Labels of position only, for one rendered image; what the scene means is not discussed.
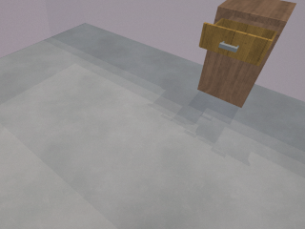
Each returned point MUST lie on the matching handle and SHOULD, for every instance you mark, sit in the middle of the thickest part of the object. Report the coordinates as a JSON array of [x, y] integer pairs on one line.
[[228, 47]]

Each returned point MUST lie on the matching drawer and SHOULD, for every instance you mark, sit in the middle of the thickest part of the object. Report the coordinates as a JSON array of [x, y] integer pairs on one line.
[[253, 41]]

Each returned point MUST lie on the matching cabinet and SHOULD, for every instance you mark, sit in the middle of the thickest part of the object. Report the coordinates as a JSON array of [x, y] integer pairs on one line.
[[230, 79]]

